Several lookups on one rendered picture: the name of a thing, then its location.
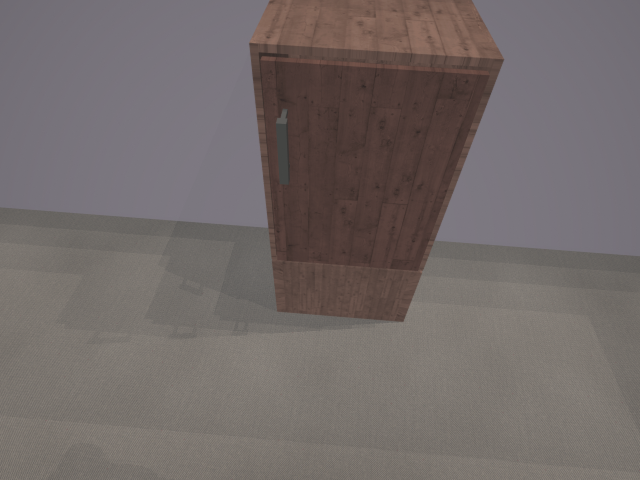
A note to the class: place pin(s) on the cupboard door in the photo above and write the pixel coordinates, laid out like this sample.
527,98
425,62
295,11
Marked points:
372,151

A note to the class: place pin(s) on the handle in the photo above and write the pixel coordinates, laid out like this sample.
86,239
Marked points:
283,147

